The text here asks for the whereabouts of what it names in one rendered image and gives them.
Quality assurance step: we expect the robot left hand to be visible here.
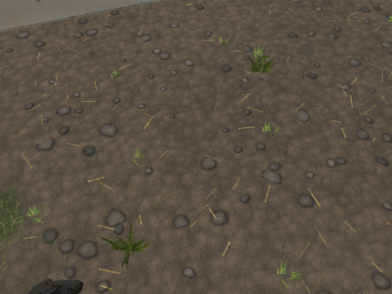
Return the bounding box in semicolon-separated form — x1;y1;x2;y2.
26;279;83;294

